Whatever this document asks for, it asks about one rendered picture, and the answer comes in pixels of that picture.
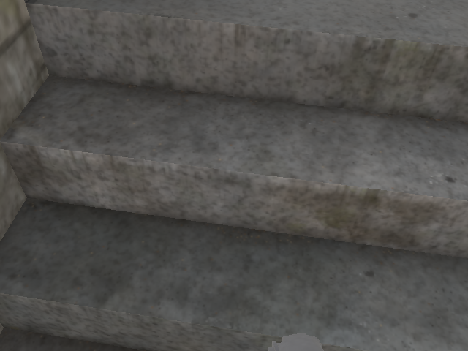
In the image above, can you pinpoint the right robot thigh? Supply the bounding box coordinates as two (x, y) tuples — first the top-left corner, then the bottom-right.
(268, 333), (324, 351)

